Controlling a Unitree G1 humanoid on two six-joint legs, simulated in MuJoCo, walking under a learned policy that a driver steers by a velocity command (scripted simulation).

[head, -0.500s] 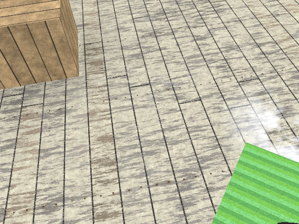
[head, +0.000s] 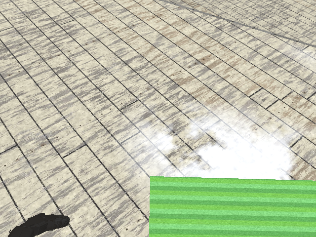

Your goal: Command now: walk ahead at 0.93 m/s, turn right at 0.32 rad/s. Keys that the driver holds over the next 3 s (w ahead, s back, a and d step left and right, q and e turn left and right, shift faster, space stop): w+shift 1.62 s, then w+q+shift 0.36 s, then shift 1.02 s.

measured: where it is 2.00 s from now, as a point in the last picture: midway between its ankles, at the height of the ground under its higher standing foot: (155, 38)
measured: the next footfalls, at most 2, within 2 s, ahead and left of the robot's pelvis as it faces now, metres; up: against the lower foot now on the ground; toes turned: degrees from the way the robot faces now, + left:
right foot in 0.10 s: +0.24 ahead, -0.13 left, +0.00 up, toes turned -4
left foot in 0.54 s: +0.72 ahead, +0.01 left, +0.00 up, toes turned -1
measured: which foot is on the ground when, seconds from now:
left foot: down 0.00-0.12, up 0.14-0.52, down 0.54-1.00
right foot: up 0.00-0.08, down 0.10-0.56, up 0.58-0.98, down 1.00-1.00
